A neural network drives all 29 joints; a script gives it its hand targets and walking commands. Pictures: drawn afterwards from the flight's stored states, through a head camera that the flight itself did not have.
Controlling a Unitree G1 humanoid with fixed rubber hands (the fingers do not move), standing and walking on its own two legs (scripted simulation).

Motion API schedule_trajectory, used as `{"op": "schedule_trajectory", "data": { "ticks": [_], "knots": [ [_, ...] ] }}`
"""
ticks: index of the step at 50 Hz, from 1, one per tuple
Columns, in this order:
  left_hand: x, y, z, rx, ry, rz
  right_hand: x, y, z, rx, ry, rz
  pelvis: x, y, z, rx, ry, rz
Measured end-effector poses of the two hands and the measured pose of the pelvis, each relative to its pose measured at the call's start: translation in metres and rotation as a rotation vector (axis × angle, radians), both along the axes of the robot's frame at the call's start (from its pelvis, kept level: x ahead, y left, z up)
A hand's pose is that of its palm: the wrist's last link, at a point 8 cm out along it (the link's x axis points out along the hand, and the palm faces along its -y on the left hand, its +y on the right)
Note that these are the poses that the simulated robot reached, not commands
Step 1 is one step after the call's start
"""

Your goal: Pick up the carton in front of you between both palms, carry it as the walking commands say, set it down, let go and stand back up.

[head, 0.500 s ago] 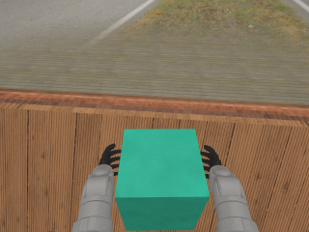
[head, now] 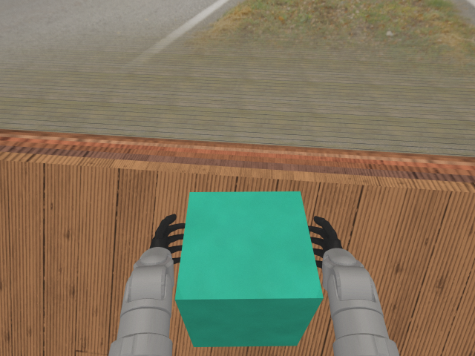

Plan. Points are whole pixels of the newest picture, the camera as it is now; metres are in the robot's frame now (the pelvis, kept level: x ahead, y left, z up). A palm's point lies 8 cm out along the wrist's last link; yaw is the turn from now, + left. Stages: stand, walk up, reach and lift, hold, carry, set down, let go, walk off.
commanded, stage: reach and lift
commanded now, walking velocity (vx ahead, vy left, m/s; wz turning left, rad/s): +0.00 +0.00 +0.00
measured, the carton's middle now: (245, 271) +0.30 +0.00 -0.05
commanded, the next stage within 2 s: hold in 0.36 s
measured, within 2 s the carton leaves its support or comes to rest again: neither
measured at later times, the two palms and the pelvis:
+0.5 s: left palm (157, 251) +0.29 +0.15 +0.05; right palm (334, 254) +0.28 -0.15 +0.05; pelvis +0.00 +0.00 +0.00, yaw +0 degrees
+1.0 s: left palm (156, 251) +0.29 +0.15 +0.05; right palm (335, 252) +0.28 -0.15 +0.05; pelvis -0.01 +0.00 +0.00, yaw +0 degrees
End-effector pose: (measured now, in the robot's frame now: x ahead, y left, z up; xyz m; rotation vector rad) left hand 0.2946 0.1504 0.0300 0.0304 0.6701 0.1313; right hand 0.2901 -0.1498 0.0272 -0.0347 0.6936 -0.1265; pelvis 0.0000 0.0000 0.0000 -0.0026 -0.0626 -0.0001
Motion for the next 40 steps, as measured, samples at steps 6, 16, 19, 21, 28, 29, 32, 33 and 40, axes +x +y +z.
{"op": "schedule_trajectory", "data": {
  "ticks": [6, 16, 19, 21, 28, 29, 32, 33, 40],
  "knots": [
    [0.001, 0.0, 0.003, 0.007, 0.001, -0.007, 0.001, 0.0, 0.003, -0.006, 0.0, 0.002, 0.005, 0.001, 0.001, 0.0, -0.005, -0.001],
    [-0.001, 0.001, 0.007, 0.01, 0.0, -0.011, -0.002, 0.001, 0.007, -0.008, -0.001, 0.002, 0.007, 0.002, 0.002, 0.0, -0.019, -0.003],
    [-0.002, 0.001, 0.009, 0.009, -0.003, -0.01, -0.003, 0.001, 0.009, -0.006, -0.004, 0.001, 0.006, 0.002, 0.002, 0.0, -0.024, -0.003],
    [-0.003, 0.001, 0.011, 0.007, -0.008, -0.008, -0.004, 0.001, 0.011, -0.005, -0.009, 0.001, 0.005, 0.002, 0.002, 0.001, -0.027, -0.004],
    [-0.007, 0.002, 0.025, 0.0, -0.037, 0.001, -0.007, 0.002, 0.025, -0.002, -0.038, 0.001, 0.001, 0.002, 0.003, 0.001, -0.046, -0.002],
    [-0.008, 0.002, 0.026, -0.001, -0.034, 0.002, -0.007, 0.002, 0.025, -0.001, -0.035, 0.001, 0.001, 0.002, 0.003, 0.001, -0.05, -0.002],
    [-0.01, 0.002, 0.024, -0.002, -0.019, 0.005, -0.009, 0.002, 0.024, 0.002, -0.021, 0.0, -0.003, 0.001, 0.002, 0.0, -0.06, -0.003],
    [-0.01, 0.002, 0.024, -0.003, -0.015, 0.005, -0.01, 0.002, 0.024, 0.003, -0.017, -0.001, -0.004, 0.001, 0.002, 0.0, -0.062, -0.003],
    [-0.012, 0.001, 0.023, -0.007, -0.015, 0.008, -0.011, 0.001, 0.022, 0.009, -0.016, -0.005, -0.009, 0.001, 0.001, 0.0, -0.063, -0.002]
  ]
}}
